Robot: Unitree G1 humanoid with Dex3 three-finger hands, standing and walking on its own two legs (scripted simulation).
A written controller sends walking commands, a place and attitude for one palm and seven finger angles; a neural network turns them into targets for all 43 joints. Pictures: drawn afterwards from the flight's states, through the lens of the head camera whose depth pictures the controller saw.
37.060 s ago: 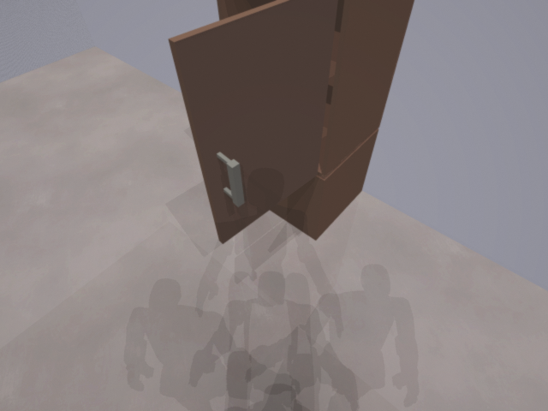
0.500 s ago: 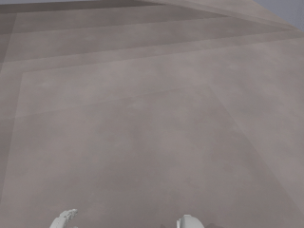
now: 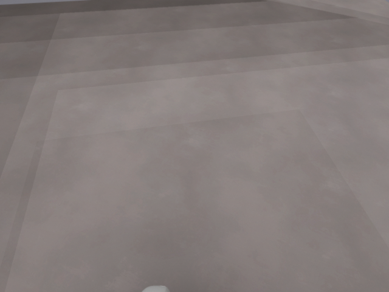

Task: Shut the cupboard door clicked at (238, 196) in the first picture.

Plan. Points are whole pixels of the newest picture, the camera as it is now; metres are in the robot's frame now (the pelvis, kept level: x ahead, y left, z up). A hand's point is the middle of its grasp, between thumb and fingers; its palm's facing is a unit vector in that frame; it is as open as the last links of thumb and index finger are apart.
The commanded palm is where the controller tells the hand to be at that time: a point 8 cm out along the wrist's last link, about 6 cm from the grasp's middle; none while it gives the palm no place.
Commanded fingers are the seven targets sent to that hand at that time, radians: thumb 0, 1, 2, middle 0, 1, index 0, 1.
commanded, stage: turn to face it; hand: left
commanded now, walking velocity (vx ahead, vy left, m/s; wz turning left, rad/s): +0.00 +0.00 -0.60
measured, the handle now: out of the picture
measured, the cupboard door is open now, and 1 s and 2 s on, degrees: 59 59 59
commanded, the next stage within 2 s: none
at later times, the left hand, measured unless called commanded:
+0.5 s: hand (133, 268) +0.18 +0.17 -0.16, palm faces -0.26 -0.92 -0.29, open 7.4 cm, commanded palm none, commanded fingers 0.00 0.90 0.90 -0.20 -0.30 -0.20 -0.30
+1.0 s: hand (154, 258) +0.21 +0.13 -0.18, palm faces -0.50 -0.85 -0.18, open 7.4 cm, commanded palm none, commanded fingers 0.00 0.90 0.90 -0.20 -0.30 -0.20 -0.30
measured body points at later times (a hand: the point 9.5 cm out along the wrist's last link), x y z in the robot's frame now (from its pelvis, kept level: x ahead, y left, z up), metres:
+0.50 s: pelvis +0.01 -0.02 -0.02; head +0.05 -0.04 +0.43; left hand +0.20 +0.22 -0.14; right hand -0.01 -0.28 -0.17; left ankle +0.03 +0.11 -0.74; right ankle -0.02 -0.13 -0.74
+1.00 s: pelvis +0.04 +0.00 -0.01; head +0.09 +0.00 +0.44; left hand +0.24 +0.17 -0.17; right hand -0.02 -0.26 -0.13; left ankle +0.11 +0.09 -0.74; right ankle -0.04 -0.10 -0.70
